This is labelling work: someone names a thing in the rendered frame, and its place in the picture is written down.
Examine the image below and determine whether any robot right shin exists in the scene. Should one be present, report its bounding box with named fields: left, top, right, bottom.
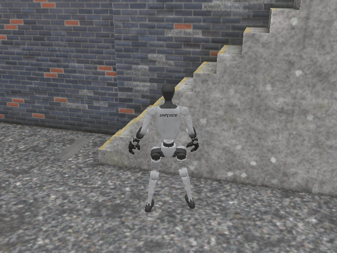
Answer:
left=181, top=168, right=193, bottom=202

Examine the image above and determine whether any right robot hand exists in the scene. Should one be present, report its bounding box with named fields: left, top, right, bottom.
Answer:
left=186, top=142, right=199, bottom=152

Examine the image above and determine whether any robot left upper arm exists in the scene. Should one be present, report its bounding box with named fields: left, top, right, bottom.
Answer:
left=140, top=106, right=157, bottom=135

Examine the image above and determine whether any robot right upper arm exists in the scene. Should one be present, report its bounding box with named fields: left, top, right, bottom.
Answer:
left=179, top=106, right=195, bottom=135

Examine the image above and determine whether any robot left forearm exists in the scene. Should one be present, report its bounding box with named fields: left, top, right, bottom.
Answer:
left=132, top=127, right=144, bottom=145

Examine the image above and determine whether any robot left thigh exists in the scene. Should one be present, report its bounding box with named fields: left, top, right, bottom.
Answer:
left=151, top=147, right=162, bottom=181

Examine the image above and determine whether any robot right forearm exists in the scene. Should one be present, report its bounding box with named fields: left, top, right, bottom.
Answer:
left=189, top=127, right=198, bottom=144

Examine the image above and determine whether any left robot hand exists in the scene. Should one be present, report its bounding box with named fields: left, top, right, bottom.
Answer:
left=128, top=141, right=140, bottom=154

